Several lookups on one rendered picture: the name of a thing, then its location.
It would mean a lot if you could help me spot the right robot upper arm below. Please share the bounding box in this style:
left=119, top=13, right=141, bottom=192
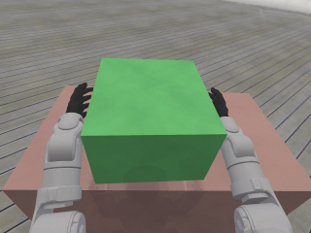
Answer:
left=233, top=203, right=292, bottom=233

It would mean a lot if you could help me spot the left robot upper arm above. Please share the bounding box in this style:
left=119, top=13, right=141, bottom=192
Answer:
left=30, top=211, right=86, bottom=233

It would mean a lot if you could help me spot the robot left forearm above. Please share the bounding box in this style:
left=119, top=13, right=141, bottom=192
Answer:
left=29, top=113, right=85, bottom=233

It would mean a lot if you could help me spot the robot left hand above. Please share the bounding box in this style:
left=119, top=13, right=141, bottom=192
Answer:
left=66, top=83, right=94, bottom=118

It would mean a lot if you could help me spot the carton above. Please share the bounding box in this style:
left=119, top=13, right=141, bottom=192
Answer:
left=81, top=57, right=227, bottom=184

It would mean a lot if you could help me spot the robot right hand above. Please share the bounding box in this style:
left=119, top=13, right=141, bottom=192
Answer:
left=208, top=87, right=228, bottom=117

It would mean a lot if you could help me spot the robot right forearm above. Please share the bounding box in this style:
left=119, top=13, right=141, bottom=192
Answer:
left=220, top=116, right=294, bottom=233

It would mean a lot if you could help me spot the pedestal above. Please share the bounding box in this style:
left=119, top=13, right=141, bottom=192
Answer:
left=2, top=85, right=311, bottom=233

